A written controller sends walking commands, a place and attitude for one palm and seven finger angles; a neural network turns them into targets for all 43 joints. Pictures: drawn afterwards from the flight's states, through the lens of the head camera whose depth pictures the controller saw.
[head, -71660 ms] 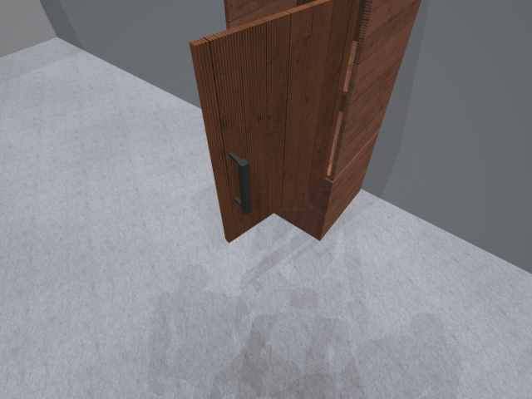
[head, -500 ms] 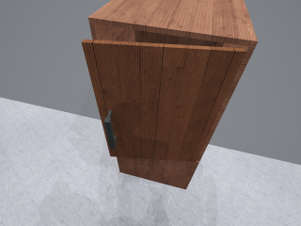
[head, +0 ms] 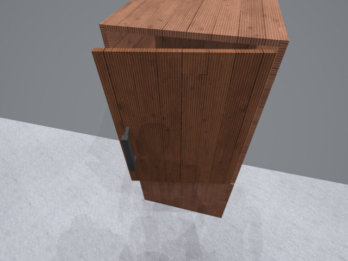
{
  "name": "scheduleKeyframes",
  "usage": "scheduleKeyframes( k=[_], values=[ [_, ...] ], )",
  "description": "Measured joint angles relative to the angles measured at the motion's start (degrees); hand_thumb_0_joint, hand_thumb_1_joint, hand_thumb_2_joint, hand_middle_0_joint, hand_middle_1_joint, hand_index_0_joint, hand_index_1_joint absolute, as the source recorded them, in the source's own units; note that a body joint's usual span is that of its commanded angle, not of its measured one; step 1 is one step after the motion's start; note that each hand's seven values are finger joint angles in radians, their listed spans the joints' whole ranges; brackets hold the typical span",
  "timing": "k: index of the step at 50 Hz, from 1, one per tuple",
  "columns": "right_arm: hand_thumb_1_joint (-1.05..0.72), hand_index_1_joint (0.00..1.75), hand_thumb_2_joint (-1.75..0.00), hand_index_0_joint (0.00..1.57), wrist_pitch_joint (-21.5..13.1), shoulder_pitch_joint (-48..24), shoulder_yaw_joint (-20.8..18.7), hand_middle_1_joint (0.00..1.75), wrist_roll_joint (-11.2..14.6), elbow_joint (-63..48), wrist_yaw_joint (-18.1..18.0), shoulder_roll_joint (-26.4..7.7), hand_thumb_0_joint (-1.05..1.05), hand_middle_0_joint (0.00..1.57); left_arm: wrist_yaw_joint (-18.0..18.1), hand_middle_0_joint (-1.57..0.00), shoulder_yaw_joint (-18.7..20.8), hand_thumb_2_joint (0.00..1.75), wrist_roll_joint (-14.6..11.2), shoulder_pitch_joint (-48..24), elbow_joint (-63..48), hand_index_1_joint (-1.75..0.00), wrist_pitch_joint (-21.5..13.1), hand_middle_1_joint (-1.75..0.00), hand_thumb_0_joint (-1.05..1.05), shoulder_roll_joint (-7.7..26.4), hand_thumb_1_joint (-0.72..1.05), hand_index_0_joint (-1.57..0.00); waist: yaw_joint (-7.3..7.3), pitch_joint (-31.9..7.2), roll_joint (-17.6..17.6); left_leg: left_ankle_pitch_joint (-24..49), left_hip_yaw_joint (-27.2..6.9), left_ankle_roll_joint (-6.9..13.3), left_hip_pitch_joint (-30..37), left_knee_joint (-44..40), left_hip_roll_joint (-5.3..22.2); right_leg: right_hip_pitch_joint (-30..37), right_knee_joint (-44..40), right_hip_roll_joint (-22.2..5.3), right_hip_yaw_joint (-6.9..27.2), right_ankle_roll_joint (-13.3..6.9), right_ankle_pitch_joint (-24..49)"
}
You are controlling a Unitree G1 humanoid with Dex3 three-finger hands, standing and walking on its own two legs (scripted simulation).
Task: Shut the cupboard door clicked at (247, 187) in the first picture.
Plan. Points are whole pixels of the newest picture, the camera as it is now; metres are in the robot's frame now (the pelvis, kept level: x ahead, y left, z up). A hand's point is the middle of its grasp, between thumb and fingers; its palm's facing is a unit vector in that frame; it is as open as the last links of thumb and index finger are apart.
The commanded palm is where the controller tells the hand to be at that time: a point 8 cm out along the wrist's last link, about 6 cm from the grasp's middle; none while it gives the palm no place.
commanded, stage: come to a stop and stand still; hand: left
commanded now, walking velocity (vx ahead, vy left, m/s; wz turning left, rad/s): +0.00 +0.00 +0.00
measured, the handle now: (130, 150) +0.48 +0.18 -0.09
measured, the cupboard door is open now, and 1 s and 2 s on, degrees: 12 12 12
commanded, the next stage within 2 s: look again from close up in 0.92 s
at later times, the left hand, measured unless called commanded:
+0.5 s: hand out of the picture +0.03 +0.14 -0.16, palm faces -0.01 -0.98 -0.20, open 7.3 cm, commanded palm none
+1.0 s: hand out of the picture +0.04 +0.12 -0.17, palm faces +0.01 -0.98 -0.19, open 7.3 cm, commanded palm none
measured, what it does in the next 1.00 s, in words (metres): shifts its weight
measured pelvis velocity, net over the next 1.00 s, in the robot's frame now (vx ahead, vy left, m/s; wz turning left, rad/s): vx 0.05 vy -0.04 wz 0.00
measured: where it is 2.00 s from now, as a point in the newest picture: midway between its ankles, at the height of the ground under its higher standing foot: outside the picture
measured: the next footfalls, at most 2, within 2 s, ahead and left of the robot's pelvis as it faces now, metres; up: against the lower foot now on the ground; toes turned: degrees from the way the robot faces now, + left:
none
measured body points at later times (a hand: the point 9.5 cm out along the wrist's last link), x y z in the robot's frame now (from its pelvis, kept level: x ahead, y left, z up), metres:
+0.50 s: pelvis +0.02 -0.03 +0.01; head +0.04 -0.04 +0.46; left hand +0.03 +0.20 -0.15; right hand +0.02 -0.25 -0.16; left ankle +0.02 +0.06 -0.73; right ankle +0.02 -0.13 -0.73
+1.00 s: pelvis +0.05 -0.04 +0.01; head +0.06 -0.05 +0.46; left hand +0.04 +0.18 -0.15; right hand +0.05 -0.26 -0.16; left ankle +0.02 +0.06 -0.73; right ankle +0.02 -0.13 -0.73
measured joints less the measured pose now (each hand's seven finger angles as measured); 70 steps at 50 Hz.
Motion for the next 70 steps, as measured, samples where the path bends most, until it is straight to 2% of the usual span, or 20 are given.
scheduleKeyframes(
  k=[14, 35, 70],
  values=[
    [-0.91, 0.3, -0.9, 0.2, -0.9, -0.8, 1.2, 0.3, 0.2, 2.0, 0.3, -0.5, 0.01, 0.2, -0.6, -0.2, -0.5, 0.9, -0.5, -0.6, 1.2, -0.3, -0.5, -0.3, 0.01, 0.2, 0.91, -0.19, 0.15, 0.7, -0.2, 2.0, 0.0, -1.3, 2.0, -4.6, 0.4, 1.0, -2.8, 0.7, 0.1, -0.8, 1.0],
    [-0.91, 0.3, -0.9, 0.19, -1.0, -0.9, 1.5, 0.3, 0.4, 7.0, -0.5, 2.3, 0.01, 0.2, -0.1, -0.2, -0.2, 0.9, -0.7, -2.0, 4.1, -0.3, -0.8, -0.3, 0.01, -0.2, 0.93, -0.2, 0.24, 2.2, -1.8, 0.5, -1.0, -3.4, 4.2, -5.4, 2.0, 3.9, -4.6, 2.5, -0.8, -2.4, -0.4],
    [-0.92, 0.3, -0.9, 0.2, -0.8, -1.3, 1.1, 0.3, 0.3, 8.0, -1.5, 2.7, 0.01, 0.2, 0.1, -0.2, 0.4, 0.9, -0.8, -0.9, 4.7, -0.3, -0.9, -0.3, 0.01, -1.1, 0.92, -0.19, 0.77, 2.1, -2.0, -0.6, -1.9, -5.3, 6.5, -6.5, 3.4, 6.4, -6.0, 3.9, -1.6, -4.1, -1.8]
  ],
)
